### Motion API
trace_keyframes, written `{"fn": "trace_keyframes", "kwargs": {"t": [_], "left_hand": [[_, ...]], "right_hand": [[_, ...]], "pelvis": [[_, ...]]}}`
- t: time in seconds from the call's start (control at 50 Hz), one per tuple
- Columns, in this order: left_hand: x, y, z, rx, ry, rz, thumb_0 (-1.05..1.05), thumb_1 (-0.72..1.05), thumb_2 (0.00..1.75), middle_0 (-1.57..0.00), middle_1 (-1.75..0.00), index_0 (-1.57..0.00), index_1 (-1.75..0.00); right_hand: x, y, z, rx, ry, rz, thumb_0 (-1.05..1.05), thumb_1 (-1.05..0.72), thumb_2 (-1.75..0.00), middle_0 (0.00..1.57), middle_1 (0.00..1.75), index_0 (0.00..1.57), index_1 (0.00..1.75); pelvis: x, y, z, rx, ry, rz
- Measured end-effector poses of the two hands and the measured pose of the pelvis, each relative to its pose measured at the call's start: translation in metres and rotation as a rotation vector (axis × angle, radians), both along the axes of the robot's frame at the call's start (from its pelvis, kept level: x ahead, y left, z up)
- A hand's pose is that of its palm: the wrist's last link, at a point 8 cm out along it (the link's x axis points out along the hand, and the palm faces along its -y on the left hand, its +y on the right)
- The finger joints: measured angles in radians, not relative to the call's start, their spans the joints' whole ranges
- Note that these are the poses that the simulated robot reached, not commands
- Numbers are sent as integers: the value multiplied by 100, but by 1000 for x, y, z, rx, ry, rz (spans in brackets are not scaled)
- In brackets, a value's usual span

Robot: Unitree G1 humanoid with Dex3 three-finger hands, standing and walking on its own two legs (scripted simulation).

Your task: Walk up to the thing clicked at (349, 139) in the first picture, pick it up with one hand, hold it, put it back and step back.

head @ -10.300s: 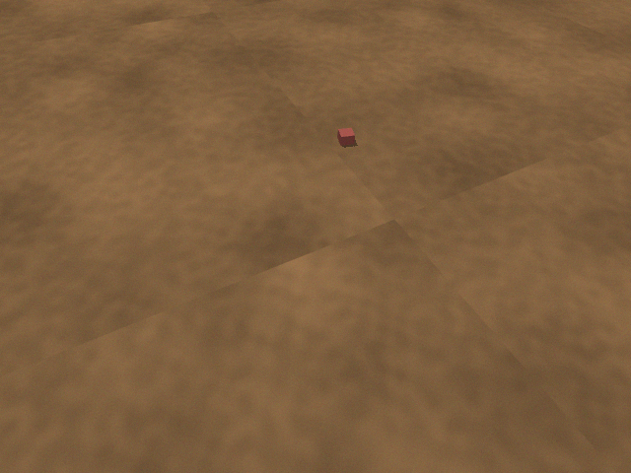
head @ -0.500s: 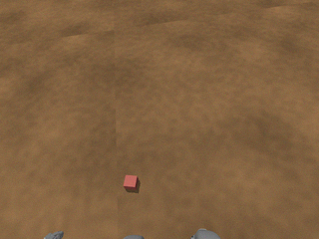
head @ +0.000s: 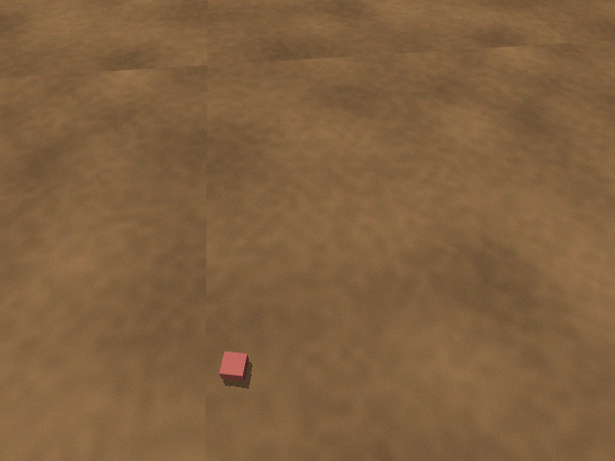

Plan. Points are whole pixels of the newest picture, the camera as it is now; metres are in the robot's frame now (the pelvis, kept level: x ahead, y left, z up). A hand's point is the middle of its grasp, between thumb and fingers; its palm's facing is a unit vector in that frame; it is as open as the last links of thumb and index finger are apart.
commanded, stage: walk up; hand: left
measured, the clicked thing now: (234, 366) +0.49 +0.23 -0.74
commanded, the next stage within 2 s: none
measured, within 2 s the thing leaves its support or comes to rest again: neither
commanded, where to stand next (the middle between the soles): +0.09 +0.02 m, yaw -3 degrees
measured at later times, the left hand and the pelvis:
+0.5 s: hand out of the picture +0.11 +0.26 -0.14, palm faces -0.03 -0.91 -0.41, open 7.4 cm; pelvis +0.04 -0.02 +0.00, yaw -1 degrees
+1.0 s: hand (132, 429) +0.20 +0.28 -0.17, palm faces -0.04 -0.93 -0.36, open 7.4 cm; pelvis +0.06 +0.01 -0.01, yaw -2 degrees
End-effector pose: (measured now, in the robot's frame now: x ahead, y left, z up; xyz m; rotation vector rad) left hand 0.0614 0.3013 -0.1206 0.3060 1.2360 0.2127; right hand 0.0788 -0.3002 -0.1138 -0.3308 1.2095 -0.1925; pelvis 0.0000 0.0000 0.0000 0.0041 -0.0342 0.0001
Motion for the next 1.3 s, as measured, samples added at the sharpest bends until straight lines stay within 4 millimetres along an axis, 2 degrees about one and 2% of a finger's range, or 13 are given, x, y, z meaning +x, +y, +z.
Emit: {"fn": "trace_keyframes", "kwargs": {"t": [0.12,0.22,0.36,0.54,0.7,0.76,0.84,0.92,1.0,1.06,1.14,1.24,1.3], "left_hand": [[10,-2,7,14,-3,3,1,91,90,-20,-30,-20,-30],[20,-3,13,26,-20,-4,1,91,90,-20,-30,-20,-30],[31,-2,21,27,-43,-33,1,91,90,-20,-30,-20,-30],[45,-8,22,75,-42,-37,1,91,90,-20,-30,-20,-30],[39,-2,31,81,51,-31,1,90,90,-20,-31,-20,-30],[52,6,22,77,65,-29,1,90,90,-20,-31,-20,-30],[86,21,-2,54,26,-21,1,90,90,-20,-31,-20,-30],[119,23,-13,34,-31,-32,1,91,90,-20,-30,-20,-30],[130,18,-13,13,-65,-59,1,91,90,-20,-30,-20,-30],[122,14,-14,10,-63,-79,1,91,90,-20,-30,-20,-30],[95,9,-16,35,-28,-103,1,91,90,-20,-30,-20,-30],[44,0,-1,57,35,-76,1,91,90,-20,-30,-20,-30],[27,-2,9,66,70,-55,1,91,90,-20,-30,-20,-30]], "right_hand": [[26,2,1,18,-37,7,1,-91,-90,20,30,20,30],[34,2,1,30,-47,1,1,-91,-90,20,30,20,30],[24,-3,2,46,-46,-7,1,-91,-90,20,30,20,30],[5,-37,-11,17,64,-60,1,-91,-90,20,30,20,30],[42,-34,2,1,44,-44,1,-91,-90,20,30,20,30],[55,-25,-1,-8,36,-53,1,-91,-90,20,30,20,30],[67,-6,-11,-37,34,-49,1,-91,-90,20,30,20,30],[75,13,-6,-36,13,-31,1,-91,-90,20,30,20,30],[80,17,3,-48,-37,-16,1,-90,-90,20,30,21,30],[82,10,5,-58,-87,-8,1,-90,-90,20,30,21,30],[78,-6,0,-53,-150,-12,1,-90,-90,20,30,21,30],[50,-21,-5,-32,-117,-55,1,-91,-90,20,30,21,30],[33,-25,-5,-16,-81,-75,1,-91,-90,20,30,20,30]], "pelvis": [[5,-2,4,5,3,1],[7,-3,6,7,4,1],[16,-5,8,7,4,-10],[52,-25,-1,-18,-17,-10],[76,-15,10,-5,-15,-36],[82,-5,4,-15,-16,-35],[88,11,-12,-16,-15,-17],[78,16,-13,-12,-18,-27],[65,15,-10,-23,5,-36],[56,13,-13,-14,15,-53],[46,5,-22,9,15,-91],[42,-6,-15,-5,-8,-86],[44,-8,-7,19,-6,-94]]}}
